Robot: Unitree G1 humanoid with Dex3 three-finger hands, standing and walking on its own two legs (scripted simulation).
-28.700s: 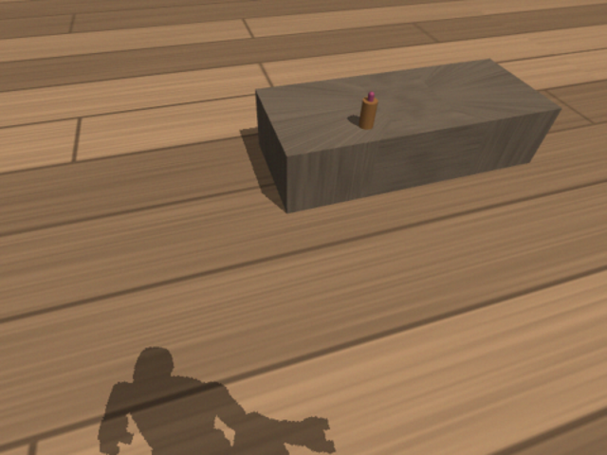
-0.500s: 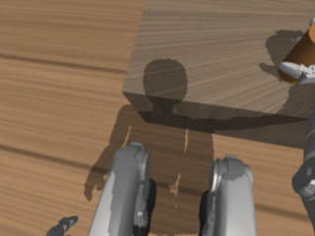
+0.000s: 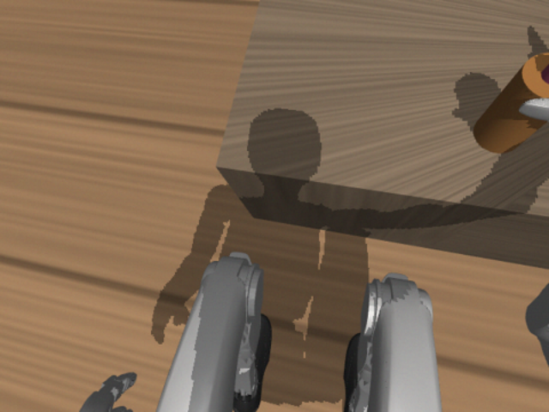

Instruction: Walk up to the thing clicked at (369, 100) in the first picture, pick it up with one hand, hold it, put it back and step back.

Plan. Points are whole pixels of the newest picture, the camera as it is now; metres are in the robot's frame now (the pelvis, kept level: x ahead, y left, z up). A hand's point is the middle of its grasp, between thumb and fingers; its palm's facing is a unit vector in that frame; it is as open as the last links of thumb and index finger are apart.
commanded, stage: withdraw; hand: right
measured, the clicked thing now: (530, 99) +0.53 -0.26 +0.00
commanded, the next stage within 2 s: rise in 0.04 s
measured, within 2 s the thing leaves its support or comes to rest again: neither
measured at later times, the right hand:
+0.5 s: hand out of the picture +0.52 -0.39 +0.16, palm faces +0.42 +0.83 -0.37, open 17.3 cm
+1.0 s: hand out of the picture +0.36 -0.28 +0.22, palm faces +0.27 +0.90 -0.35, open 17.3 cm
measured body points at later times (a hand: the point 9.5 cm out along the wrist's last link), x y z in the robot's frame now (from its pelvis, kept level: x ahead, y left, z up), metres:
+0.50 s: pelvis +0.03 -0.01 +0.15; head +0.23 -0.06 +0.55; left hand +0.08 +0.26 +0.05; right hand +0.50 -0.43 +0.19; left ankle +0.10 +0.12 -0.38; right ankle +0.08 -0.12 -0.38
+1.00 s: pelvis +0.08 -0.01 +0.31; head +0.15 -0.05 +0.75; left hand +0.18 +0.24 +0.20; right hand +0.34 -0.33 +0.24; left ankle +0.10 +0.12 -0.38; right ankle +0.08 -0.12 -0.38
